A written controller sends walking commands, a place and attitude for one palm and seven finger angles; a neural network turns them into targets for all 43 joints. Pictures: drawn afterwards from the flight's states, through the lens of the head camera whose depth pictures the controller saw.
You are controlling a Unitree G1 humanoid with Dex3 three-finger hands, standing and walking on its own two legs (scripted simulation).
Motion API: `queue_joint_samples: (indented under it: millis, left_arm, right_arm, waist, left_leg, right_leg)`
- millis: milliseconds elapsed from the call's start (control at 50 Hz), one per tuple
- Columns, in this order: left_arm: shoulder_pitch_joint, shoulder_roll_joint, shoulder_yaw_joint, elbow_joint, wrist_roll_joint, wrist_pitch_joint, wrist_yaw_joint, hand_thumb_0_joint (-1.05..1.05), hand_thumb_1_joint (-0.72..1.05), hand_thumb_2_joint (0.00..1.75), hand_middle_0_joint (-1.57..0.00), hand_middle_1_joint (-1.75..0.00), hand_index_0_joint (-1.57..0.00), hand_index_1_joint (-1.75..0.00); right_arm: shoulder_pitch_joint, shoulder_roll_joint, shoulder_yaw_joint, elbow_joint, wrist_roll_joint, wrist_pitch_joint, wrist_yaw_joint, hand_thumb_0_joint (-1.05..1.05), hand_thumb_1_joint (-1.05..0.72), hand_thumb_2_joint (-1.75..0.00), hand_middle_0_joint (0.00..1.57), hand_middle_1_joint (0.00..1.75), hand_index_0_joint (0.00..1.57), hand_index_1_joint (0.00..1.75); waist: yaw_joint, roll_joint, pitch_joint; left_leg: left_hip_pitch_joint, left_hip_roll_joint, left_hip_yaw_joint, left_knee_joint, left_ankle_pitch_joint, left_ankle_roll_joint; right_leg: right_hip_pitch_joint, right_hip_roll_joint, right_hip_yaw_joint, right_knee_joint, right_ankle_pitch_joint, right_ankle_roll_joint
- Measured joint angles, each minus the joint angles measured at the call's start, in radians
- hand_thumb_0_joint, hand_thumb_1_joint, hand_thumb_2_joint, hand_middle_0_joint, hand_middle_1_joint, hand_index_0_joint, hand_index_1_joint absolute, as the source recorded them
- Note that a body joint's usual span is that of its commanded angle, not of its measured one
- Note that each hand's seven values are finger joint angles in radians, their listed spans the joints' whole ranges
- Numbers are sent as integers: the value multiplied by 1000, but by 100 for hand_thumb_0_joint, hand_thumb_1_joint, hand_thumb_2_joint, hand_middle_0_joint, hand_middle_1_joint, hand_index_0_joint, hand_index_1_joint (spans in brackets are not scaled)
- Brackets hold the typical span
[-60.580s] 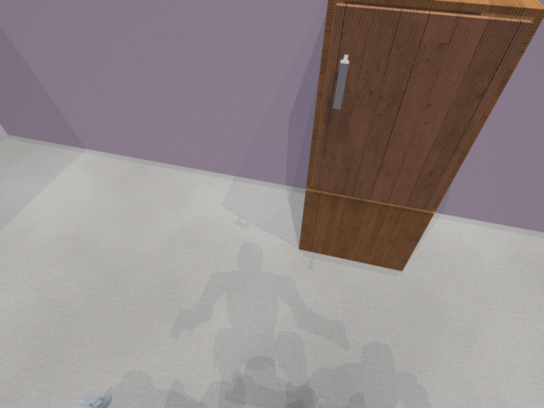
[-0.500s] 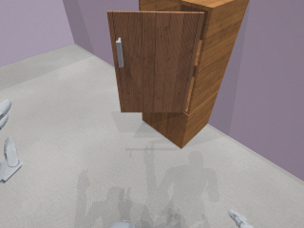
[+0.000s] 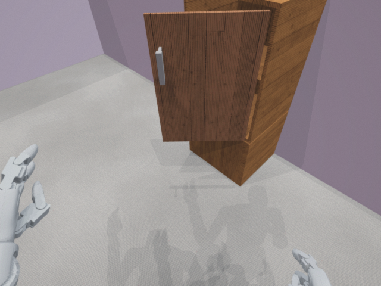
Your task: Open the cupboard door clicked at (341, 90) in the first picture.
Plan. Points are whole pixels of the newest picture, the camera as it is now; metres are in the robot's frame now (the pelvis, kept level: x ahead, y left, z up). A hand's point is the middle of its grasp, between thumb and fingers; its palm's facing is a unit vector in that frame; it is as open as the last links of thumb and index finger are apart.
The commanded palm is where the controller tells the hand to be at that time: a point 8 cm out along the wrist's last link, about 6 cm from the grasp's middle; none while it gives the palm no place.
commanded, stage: let the arm hang, fingers relaxed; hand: left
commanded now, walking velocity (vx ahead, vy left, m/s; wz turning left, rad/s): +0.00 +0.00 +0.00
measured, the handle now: (161, 66) +0.83 +0.17 +0.08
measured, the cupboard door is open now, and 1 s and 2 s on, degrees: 46 46 46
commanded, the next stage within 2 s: stand and wait in 1.04 s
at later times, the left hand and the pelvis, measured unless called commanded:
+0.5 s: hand out of the picture -0.02 +0.25 -0.16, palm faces +0.04 -0.97 -0.24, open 7.2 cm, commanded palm none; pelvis -0.01 +0.05 +0.01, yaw +1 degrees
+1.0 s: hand out of the picture -0.04 +0.20 -0.16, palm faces +0.01 -0.99 -0.15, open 7.4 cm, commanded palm none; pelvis -0.02 +0.05 +0.01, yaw -1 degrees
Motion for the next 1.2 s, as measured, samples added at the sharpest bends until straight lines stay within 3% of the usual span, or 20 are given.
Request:
queue_joint_samples:
  millis: [60, 100, 200, 240, 300, 560, 980, 1200]
  left_arm:
    - [-92, -70, -144, 329, 13, 125, -65, 0, 90, 90, -20, -30, -20, -30]
    - [-127, -126, -221, 522, 17, 175, -88, 0, 90, 90, -19, -30, -20, -29]
    - [-125, -238, -330, 861, 12, 216, -97, 1, 90, 90, -20, -30, -20, -29]
    - [-121, -266, -303, 938, -19, 203, -72, -2, 95, 90, -20, -30, -20, -30]
    - [-139, -233, -290, 1015, -12, 185, -66, -6, 101, 90, -21, -30, -21, -30]
    - [-99, -201, -308, 1277, -4, 184, -72, -1, 92, 90, -20, -30, -20, -30]
    - [-83, -299, -327, 1342, -2, 165, -65, 0, 90, 90, -20, -30, -20, -30]
    - [-93, -293, -322, 1342, -4, 155, -62, 0, 90, 90, -20, -30, -20, -30]
  right_arm:
    - [-42, -23, 3, 41, -11, 46, 19, 1, -91, -90, 20, 30, 20, 30]
    - [-54, -14, 9, 61, -17, 73, 23, 1, -91, -90, 20, 30, 20, 30]
    - [-23, 51, 42, 138, -30, 104, 29, 1, -91, -90, 20, 30, 20, 30]
    - [4, 70, 48, 179, -29, 108, 24, 1, -91, -90, 21, 30, 20, 30]
    - [35, 88, 49, 251, -29, 119, 14, 1, -91, -90, 21, 30, 20, 30]
    - [97, 82, 26, 406, -20, 104, -6, 1, -91, -90, 20, 30, 20, 30]
    - [125, 116, 18, 484, -16, 91, -12, 0, -91, -90, 20, 30, 20, 30]
    - [117, 119, 15, 483, -15, 88, -13, 0, -91, -90, 20, 30, 20, 30]
  waist:
    - [-10, 49, -7]
    - [-23, 49, 15]
    - [-32, -57, 88]
    - [-27, -86, 103]
    - [-7, -94, 114]
    - [-20, 1, 93]
    - [-24, -23, 76]
    - [-28, -18, 85]
  left_leg:
    - [-38, -14, -4, 43, -28, 14]
    - [-43, -23, -6, 56, -28, 29]
    - [0, -44, -7, 5, -5, 33]
    - [7, -43, -20, -14, 7, 37]
    - [20, -39, -34, -47, 29, 41]
    - [103, -74, 12, -167, 89, 83]
    - [121, -74, 43, -208, 111, 79]
    - [120, -55, 36, -193, 100, 61]
  right_leg:
    - [-35, -16, -4, 43, -29, 4]
    - [-39, -27, -7, 59, -36, 12]
    - [-6, -46, -7, 36, -24, 27]
    - [16, -42, -20, -5, -4, 31]
    - [51, -32, -34, -79, 38, 33]
    - [103, -62, 12, -161, 99, 75]
    - [85, -61, 44, -147, 103, 71]
    - [94, -42, 37, -154, 100, 54]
